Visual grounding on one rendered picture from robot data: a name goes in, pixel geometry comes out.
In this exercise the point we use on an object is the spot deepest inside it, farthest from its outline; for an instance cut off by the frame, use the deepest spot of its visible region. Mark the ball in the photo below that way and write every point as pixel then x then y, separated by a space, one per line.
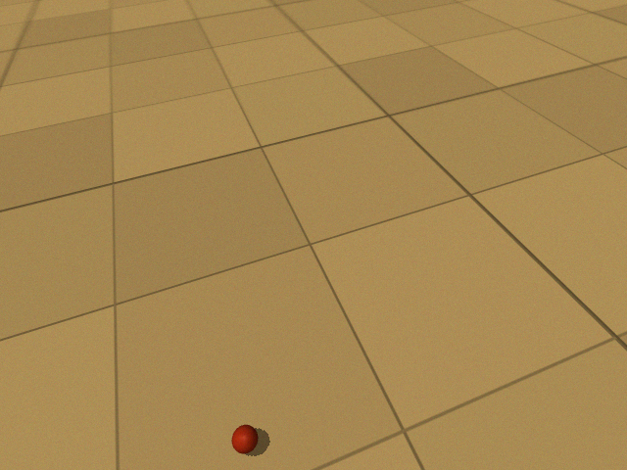
pixel 245 439

